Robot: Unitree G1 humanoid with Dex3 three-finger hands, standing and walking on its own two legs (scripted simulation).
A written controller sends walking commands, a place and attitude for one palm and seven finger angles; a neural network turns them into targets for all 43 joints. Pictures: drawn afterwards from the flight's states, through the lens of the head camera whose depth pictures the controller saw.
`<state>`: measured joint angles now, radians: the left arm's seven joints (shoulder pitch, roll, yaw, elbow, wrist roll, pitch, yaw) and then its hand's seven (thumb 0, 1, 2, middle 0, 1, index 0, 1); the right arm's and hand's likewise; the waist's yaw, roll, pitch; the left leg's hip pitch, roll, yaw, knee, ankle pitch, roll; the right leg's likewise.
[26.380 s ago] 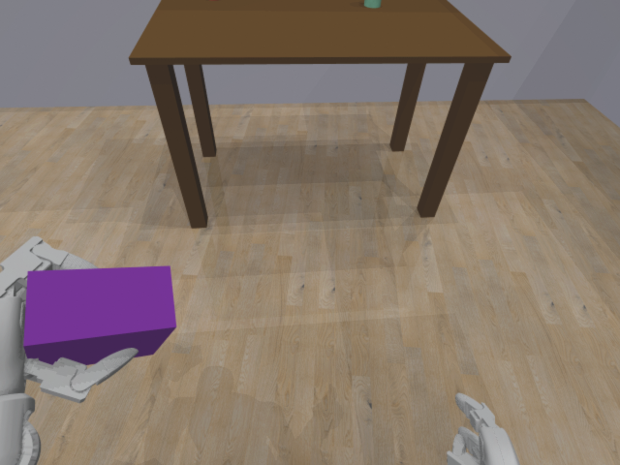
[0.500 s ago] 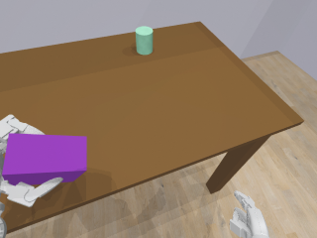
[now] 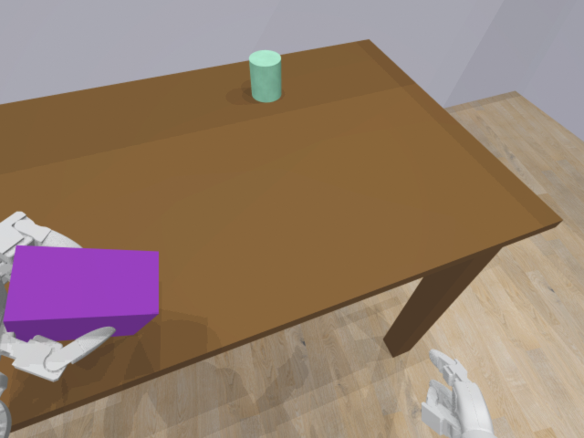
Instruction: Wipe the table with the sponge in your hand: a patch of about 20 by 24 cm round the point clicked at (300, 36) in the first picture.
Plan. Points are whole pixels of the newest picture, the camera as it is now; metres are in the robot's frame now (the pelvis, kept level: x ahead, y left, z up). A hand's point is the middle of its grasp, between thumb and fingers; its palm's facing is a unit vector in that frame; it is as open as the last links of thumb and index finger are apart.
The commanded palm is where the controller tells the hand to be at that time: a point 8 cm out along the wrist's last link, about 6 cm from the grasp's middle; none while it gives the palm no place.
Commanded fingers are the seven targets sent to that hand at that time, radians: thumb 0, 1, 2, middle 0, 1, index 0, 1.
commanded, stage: shuffle to correct the standing spot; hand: left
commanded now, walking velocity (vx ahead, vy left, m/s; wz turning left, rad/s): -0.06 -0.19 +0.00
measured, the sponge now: (105, 297) +0.23 +0.21 +0.14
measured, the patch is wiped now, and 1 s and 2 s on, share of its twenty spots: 0.00 0.00 0.00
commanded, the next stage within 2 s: come to a stop and stand still in 1.12 s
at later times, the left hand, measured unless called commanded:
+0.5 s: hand (62, 303) +0.21 +0.23 +0.16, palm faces +0.33 -0.84 -0.42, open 10.3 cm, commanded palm +0.16 +0.27 +0.18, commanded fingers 0.00 0.10 1.30 -1.20 -1.60 -1.20 -1.60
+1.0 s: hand (62, 296) +0.22 +0.24 +0.16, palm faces +0.32 -0.85 -0.43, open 10.3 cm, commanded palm +0.16 +0.28 +0.18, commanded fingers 0.00 0.10 1.30 -1.20 -1.60 -1.20 -1.60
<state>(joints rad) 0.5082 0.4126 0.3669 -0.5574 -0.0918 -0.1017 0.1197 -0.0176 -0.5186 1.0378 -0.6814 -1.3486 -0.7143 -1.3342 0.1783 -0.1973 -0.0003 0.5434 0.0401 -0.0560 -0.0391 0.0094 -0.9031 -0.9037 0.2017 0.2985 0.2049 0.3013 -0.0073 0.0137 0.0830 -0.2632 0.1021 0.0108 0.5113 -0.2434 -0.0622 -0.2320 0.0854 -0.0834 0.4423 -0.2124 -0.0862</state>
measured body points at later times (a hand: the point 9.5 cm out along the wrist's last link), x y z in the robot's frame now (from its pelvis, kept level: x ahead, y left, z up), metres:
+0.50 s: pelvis +0.00 -0.01 +0.00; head +0.03 +0.00 +0.45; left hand +0.19 +0.28 +0.18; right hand +0.17 -0.24 -0.08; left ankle +0.02 +0.16 -0.74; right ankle +0.02 -0.06 -0.74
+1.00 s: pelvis +0.00 +0.00 +0.00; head +0.04 +0.00 +0.45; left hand +0.20 +0.28 +0.18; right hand +0.18 -0.23 -0.08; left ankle +0.02 +0.16 -0.74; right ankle +0.02 -0.06 -0.74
